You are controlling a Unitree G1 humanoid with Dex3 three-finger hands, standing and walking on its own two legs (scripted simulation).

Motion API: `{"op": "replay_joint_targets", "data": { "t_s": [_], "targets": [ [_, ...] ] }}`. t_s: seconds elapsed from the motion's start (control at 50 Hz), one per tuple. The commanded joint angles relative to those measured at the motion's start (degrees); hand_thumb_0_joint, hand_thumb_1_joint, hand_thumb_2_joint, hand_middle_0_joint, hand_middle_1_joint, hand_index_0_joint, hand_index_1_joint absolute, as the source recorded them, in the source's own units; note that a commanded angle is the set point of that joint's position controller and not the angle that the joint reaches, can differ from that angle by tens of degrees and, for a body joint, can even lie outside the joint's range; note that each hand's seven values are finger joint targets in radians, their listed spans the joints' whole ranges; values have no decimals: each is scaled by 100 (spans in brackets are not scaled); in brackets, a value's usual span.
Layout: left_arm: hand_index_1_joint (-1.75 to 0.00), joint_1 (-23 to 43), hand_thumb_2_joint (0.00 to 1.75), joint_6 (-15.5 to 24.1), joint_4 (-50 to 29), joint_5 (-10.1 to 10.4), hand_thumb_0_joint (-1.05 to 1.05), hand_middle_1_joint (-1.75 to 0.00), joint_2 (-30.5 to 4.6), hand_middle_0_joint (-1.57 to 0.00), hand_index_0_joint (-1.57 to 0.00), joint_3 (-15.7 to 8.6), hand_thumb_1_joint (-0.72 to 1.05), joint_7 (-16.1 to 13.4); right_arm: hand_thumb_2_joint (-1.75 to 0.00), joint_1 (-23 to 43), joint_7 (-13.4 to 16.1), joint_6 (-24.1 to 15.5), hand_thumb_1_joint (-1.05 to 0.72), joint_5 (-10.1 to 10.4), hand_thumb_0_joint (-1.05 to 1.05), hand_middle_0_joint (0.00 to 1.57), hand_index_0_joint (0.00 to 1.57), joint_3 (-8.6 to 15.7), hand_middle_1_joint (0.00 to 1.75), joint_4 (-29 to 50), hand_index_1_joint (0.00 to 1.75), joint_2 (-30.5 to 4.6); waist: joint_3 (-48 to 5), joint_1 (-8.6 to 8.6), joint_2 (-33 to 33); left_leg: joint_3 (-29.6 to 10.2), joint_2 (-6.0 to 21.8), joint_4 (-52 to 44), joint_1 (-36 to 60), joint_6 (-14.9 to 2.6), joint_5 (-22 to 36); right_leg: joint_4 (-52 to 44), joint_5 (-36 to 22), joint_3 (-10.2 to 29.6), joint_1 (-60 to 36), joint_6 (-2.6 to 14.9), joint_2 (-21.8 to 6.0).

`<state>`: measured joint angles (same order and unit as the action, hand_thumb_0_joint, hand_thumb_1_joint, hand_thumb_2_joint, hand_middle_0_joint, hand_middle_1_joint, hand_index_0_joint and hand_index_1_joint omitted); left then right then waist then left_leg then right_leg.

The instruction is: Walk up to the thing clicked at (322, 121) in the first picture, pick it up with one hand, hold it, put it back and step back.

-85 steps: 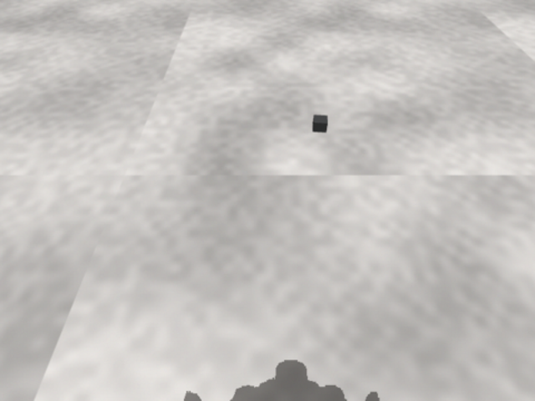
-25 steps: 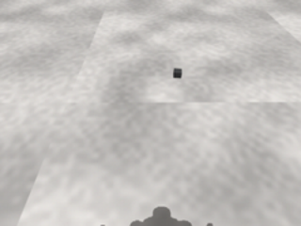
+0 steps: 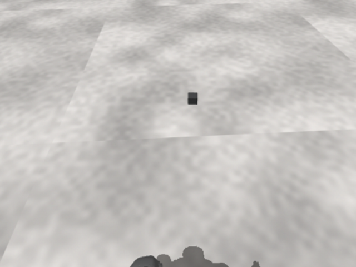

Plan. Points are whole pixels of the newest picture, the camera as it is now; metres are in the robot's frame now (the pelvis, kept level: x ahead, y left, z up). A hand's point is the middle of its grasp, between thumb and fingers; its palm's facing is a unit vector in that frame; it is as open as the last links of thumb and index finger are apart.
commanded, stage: walk up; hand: left
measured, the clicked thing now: (192, 98) +1.56 -0.04 -0.74
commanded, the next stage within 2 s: none
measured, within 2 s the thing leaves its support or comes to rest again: neither
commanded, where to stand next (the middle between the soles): +1.20 -0.36 m, yaw +1 degrees
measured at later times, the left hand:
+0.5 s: hand (121, 173) +0.41 +0.22 -0.13, palm faces -0.13 -0.92 -0.36, open 7.4 cm
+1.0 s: hand (149, 150) +0.54 +0.15 -0.18, palm faces -0.06 -0.94 -0.32, open 7.4 cm
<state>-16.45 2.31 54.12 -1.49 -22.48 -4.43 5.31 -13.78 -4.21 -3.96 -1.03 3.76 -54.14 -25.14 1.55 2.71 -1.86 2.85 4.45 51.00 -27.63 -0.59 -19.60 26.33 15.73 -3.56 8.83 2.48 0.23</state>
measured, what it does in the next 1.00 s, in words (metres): walks ahead: left foot, then right foot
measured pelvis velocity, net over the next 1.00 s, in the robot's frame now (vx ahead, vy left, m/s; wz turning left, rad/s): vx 0.52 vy -0.12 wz -0.05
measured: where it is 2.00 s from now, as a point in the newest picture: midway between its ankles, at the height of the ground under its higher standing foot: (232, 160)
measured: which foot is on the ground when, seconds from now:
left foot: up 0.00-0.12, down 0.14-0.54, up 0.56-0.92, down 0.94-1.00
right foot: down 0.00-0.16, up 0.18-0.52, down 0.54-0.96, up 0.98-1.00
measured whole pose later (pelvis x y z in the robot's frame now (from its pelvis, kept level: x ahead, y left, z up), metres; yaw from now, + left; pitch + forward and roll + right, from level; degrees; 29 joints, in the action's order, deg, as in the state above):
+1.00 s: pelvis +0.52 -0.12 -0.02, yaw -3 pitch -2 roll +0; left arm -20.4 1.2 50.6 -1.1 -24.5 -3.6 3.5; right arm -14.6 -2.3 -6.8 -1.0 3.2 -48.2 -23.5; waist 4.2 2.6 3.1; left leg 6.3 1.9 38.0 -24.2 -2.5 -11.6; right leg 53.0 28.0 -1.5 12.5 2.9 -0.1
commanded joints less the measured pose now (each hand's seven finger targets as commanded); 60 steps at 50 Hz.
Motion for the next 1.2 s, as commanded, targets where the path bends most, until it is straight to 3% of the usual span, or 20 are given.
{"op": "replay_joint_targets", "data": {
  "t_s": [0.0, 0.1, 0.12, 0.14, 0.16, 0.2, 0.28, 0.46, 0.5, 0.52, 0.54, 0.56, 0.66, 0.8, 0.88, 0.9, 0.94, 0.96, 1.04, 1.18],
  "targets": [
    [-30, 394, 90, 214, -751, 19, 0, -30, -1721, -20, -20, -420, 90, -89, -90, 283, 27, -155, -90, -13, 0, 20, 20, 374, 30, 586, 30, -1077, 325, -42, 782, -109, 197, -1211, 122, 22, 616, -1504, 1155, 1318, 407, 944, -1337],
    [-30, 468, 90, 167, -894, -4, 0, -30, -1355, -20, -20, -233, 90, -71, -90, -1164, 218, -300, -90, -63, 0, 20, 20, 621, 30, 307, 30, -1326, -266, -889, -379, 158, -244, -1877, 3435, -245, 562, 1106, -71, 426, 2107, 596, -698],
    [-30, 209, 90, 169, -926, 13, 0, -30, -960, -20, -20, -139, 90, -76, -90, -1820, 309, -347, -90, -131, 0, 20, 20, 757, 30, 266, 30, -1741, -620, -1122, -1498, -1532, 851, -2751, 4017, -572, -1234, 3102, 180, 17, 2767, 309, -95],
    [-30, 72, 90, 160, -940, 67, 0, -30, -1025, -20, -20, -160, 90, -126, -90, -1712, 357, -393, -90, -85, 0, 20, 20, 770, 30, 480, 30, -2073, -491, -954, -1354, -4424, 2160, -4038, 3737, -1061, -2461, 4099, 1379, 607, 3537, 89, 472],
    [-30, 165, 90, 144, -901, 1, 0, -30, -1610, -20, -20, -224, 90, -176, -90, -1135, 339, -378, -90, 128, 0, 20, 20, 777, 30, 624, 30, -2114, -327, -768, -618, -4763, 2445, -4231, 3211, -1571, -2784, 4519, 1196, 1161, 3466, 150, -26],
    [-30, 191, 90, 169, -721, 88, 0, -30, -1626, -20, -20, -250, 90, -151, -90, -582, 342, -404, -90, 96, 0, 20, 20, 569, 30, 794, 30, -1657, 71, -470, -130, -2875, 1849, -3758, 2678, -1353, -1328, 4205, 510, 1205, 3357, 12, -435],
    [-30, 213, 90, 78, -634, 78, 0, -30, -1359, -20, -20, -234, 90, 28, -90, -420, 331, -458, -90, 55, 0, 20, 20, 434, 30, 819, 30, -1493, 300, -292, -603, -972, 1313, -3701, 1631, -1158, 563, 2963, 262, 717, 2493, -226, -749],
    [-30, 789, 90, 24, -690, 64, 0, -30, -1232, -20, -20, -336, 90, 203, -90, -241, 336, -385, -90, 60, 0, 20, 20, 467, 30, 791, 30, -1717, 45, -116, -503, -50, 1053, -3016, 1205, -801, 916, 923, -804, -173, 624, -123, -418],
    [-30, -128, 90, 65, -433, 43, 0, -30, -1518, -20, -20, -520, 90, 104, -90, -428, 366, -323, -90, 38, 0, 20, 20, 362, 30, 758, 30, -1455, -519, 406, 362, 388, 663, -872, 894, -525, 2206, 565, -212, -231, -927, 77, -80],
    [-30, -978, 90, 112, -278, -20, 0, -30, -1960, -20, -20, -707, 90, -9, -90, -739, 375, -301, -90, 63, 0, 20, 20, 195, 30, 774, 30, -1002, -780, 790, 1740, 491, 178, 1052, -53, -332, 1447, 62, 1128, 906, -1689, 241, -715],
    [-30, -909, 90, 148, -419, 94, 0, -30, -2476, -20, -20, -713, 90, -69, -90, -699, 384, -315, -90, 187, 0, 20, 20, 157, 30, 1018, 30, -912, -796, 571, 2703, 355, -553, 2070, -1513, -148, -845, -1365, 1641, 3993, -1964, 936, -2284],
    [-30, -402, 90, 124, -587, 179, 0, -30, -2366, -20, -20, -662, 90, -91, -90, -250, 442, -254, -90, 96, 0, 20, 20, 271, 30, 890, 30, -1396, -406, 520, 1550, -409, -30, 2463, -1400, -187, -913, -1414, 2195, 4122, -1075, 1251, -2472],
    [-30, 343, 90, 236, -810, 130, 0, -30, -1564, -20, -20, -385, 90, -193, -90, -838, 258, -203, -90, 94, 0, 20, 20, 224, 30, 410, 30, -1152, 181, -186, 1252, -301, 316, 984, -427, -122, 203, -1045, -256, 1337, 391, 975, -1285],
    [-30, 33, 90, 274, -1061, 36, 0, -30, -1589, -20, -20, -342, 90, -141, -90, 6, 130, -223, -90, 50, 0, 20, 20, 246, 30, 817, 30, -886, 165, 57, 1018, 146, 98, -1122, 144, 13, 930, -976, -528, 849, 455, 1006, -1347],
    [-30, 206, 90, 202, -1190, 58, 0, -30, -1548, -20, -20, -269, 90, -159, -90, -579, 182, -308, -90, 49, 0, 20, 20, 352, 30, 674, 30, -975, -119, -450, 406, 343, -268, -1902, 1945, -170, 1260, 153, -1100, 549, 989, 783, -1227],
    [-30, 55, 90, 201, -1208, 56, 0, -30, -1302, -20, -20, -175, 90, -170, -90, -1258, 256, -351, -90, 29, 0, 20, 20, 457, 30, 509, 30, -1235, -566, -762, -276, 96, -235, -2114, 2998, -351, 974, 1511, -1549, 238, 1282, 588, -867],
    [-30, -381, 90, 133, -1224, 155, 0, -30, -1017, -20, -20, -109, 90, -232, -90, -1732, 409, -386, -90, -42, 0, 20, 20, 662, 30, 709, 30, -2015, -872, -831, -1130, -4217, 2181, -3603, 3918, -1138, -1102, 3990, 1356, 366, 3267, 68, 306],
    [-30, -279, 90, 81, -1123, 95, 0, -30, -1652, -20, -20, -207, 90, -289, -90, -1478, 399, -361, -90, 191, 0, 20, 20, 697, 30, 761, 30, -2076, -773, -804, -288, -4244, 2343, -3606, 3470, -1357, -1109, 4407, 1218, 1078, 3146, 88, -104],
    [-30, -473, 90, 59, -782, 107, 0, -30, -1453, -20, -20, -228, 90, -217, -90, -592, 411, -401, -90, 184, 0, 20, 20, 374, 30, 931, 30, -1394, 147, -260, -455, -1611, 1466, -3538, 1910, -1087, 812, 3826, 448, 932, 2638, -87, -669],
    [-30, 361, 90, -25, -960, 40, 0, -30, -1145, -20, -20, -247, 90, 79, -90, -647, 349, -443, -90, 103, 0, 20, 20, 421, 30, 953, 30, -1597, 286, -414, -680, -576, 1102, -3621, 1445, -1110, 577, 1853, -380, 368, 2163, -238, -804]
  ]
}}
